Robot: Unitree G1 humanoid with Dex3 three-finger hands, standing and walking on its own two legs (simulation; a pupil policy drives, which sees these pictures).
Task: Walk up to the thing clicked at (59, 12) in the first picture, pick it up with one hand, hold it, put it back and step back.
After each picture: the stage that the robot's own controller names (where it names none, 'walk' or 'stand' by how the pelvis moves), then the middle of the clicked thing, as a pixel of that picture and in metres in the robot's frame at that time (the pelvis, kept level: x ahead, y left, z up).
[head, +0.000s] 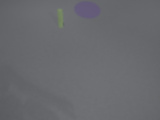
stand; (60, 18) +1.79 +0.26 -0.66
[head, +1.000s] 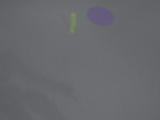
walk; (72, 23) +1.66 +0.07 -0.64
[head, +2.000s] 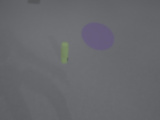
walk; (64, 53) +1.07 +0.11 -0.65
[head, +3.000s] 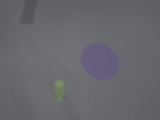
walk; (59, 91) +0.66 +0.13 -0.64
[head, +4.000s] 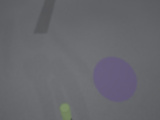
stand; (66, 114) +0.47 +0.15 -0.63
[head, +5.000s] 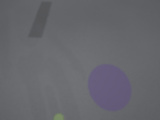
stand; out of the picture +0.42 +0.14 -0.65
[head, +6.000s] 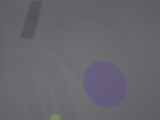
stand; out of the picture +0.41 +0.17 -0.66
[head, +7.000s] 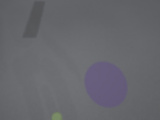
stand; out of the picture +0.42 +0.16 -0.66
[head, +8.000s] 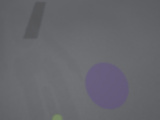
stand; out of the picture +0.41 +0.16 -0.66
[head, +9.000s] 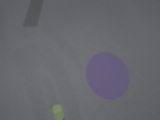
go down; (58, 114) +0.42 +0.15 -0.65
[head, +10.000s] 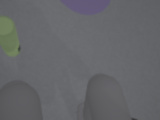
go down; (8, 40) +0.49 +0.22 -0.23
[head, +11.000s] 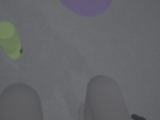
close in; (10, 43) +0.49 +0.22 -0.24
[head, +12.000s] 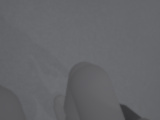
close in; out of the picture +0.47 +0.27 -0.17
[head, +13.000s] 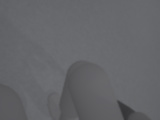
lift; out of the picture +0.45 +0.26 -0.17
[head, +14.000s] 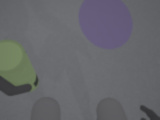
lift; (20, 72) +0.34 +0.19 +0.02
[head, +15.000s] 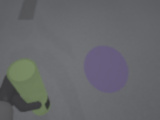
hold; (33, 91) +0.30 +0.16 +0.03
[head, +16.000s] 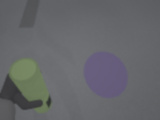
hold; (35, 90) +0.30 +0.16 +0.04
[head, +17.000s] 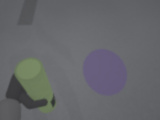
crouch; (39, 90) +0.31 +0.14 +0.03
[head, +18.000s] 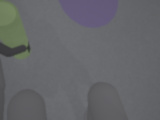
crouch; (14, 36) +0.47 +0.17 -0.04
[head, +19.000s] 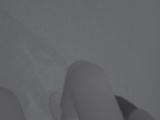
lower; out of the picture +0.44 +0.27 -0.18
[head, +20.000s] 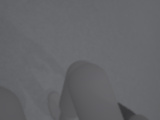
lower; out of the picture +0.45 +0.27 -0.17
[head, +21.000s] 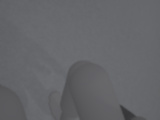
lower; out of the picture +0.45 +0.27 -0.17
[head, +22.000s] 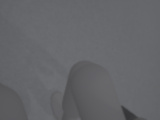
lower; out of the picture +0.44 +0.27 -0.17
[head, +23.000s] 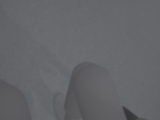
loosen; out of the picture +0.43 +0.24 -0.17
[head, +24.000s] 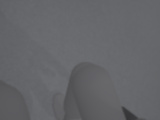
withdraw; out of the picture +0.44 +0.24 -0.18
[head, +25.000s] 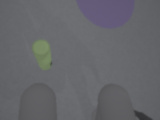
walk; (43, 57) +0.47 +0.17 -0.29
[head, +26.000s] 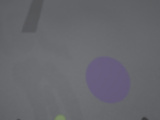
stand; out of the picture +0.39 +0.12 -0.59
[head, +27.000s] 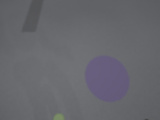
stand; out of the picture +0.39 +0.13 -0.60
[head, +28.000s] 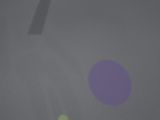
stand; out of the picture +0.40 +0.12 -0.63
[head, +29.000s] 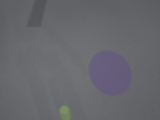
walk; (65, 116) +0.43 +0.11 -0.64
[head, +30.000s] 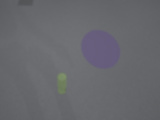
walk; (62, 84) +0.62 +0.10 -0.64
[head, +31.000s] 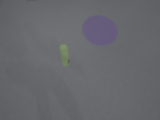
walk; (64, 55) +0.95 +0.19 -0.63
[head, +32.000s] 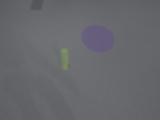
stand; (65, 59) +1.04 +0.15 -0.65
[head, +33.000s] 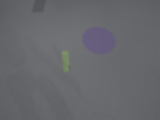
stand; (65, 61) +1.03 +0.15 -0.66
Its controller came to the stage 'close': yes
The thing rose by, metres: 0.68
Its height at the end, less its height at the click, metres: +0.00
